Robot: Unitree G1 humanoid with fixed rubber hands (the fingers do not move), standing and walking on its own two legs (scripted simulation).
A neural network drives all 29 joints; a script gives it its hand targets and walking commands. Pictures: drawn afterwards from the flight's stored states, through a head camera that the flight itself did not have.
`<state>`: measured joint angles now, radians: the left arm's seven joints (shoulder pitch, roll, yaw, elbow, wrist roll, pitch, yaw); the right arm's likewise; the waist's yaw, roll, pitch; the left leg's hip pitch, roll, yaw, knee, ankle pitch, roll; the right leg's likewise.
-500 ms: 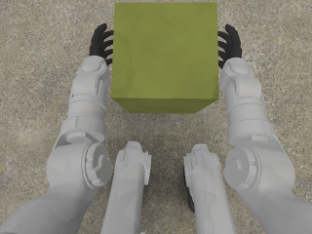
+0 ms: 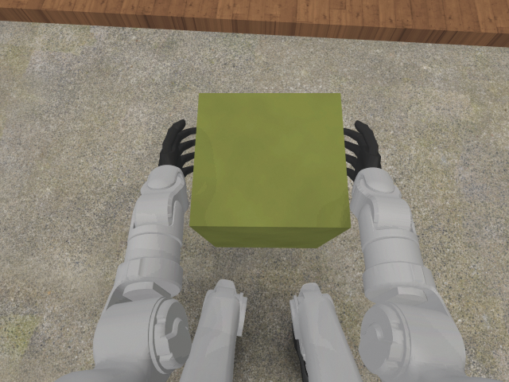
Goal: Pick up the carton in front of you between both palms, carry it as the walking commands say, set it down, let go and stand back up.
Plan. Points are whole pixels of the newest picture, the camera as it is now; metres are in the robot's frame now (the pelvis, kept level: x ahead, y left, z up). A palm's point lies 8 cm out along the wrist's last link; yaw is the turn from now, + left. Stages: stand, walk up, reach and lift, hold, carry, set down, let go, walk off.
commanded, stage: reach and lift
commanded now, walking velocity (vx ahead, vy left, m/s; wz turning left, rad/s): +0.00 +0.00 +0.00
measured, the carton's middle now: (267, 183) +0.45 +0.01 -0.11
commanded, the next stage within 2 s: hold in 1.88 s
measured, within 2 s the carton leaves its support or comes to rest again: neither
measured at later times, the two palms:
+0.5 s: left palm (135, 154) +0.39 +0.16 +0.11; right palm (427, 156) +0.40 -0.14 +0.11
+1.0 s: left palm (70, 130) +0.36 +0.15 +0.22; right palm out of the picture +0.36 -0.15 +0.23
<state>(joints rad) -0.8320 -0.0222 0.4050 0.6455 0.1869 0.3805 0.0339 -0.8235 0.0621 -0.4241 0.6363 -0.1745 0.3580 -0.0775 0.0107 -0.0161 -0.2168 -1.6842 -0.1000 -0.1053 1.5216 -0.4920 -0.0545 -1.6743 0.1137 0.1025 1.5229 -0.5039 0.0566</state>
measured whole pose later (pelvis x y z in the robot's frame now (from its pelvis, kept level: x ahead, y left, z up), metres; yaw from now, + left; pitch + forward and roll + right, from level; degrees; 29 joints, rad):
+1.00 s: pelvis +0.07 +0.00 +0.20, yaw +0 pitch -3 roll +0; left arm -0.28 -0.16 0.28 0.40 0.28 0.61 0.00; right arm -0.28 0.16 -0.28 0.41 -0.27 0.59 -0.01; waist 0.00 0.00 -0.06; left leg -0.19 -0.05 -0.14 0.46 -0.23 -0.01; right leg -0.18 0.05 0.15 0.47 -0.24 0.01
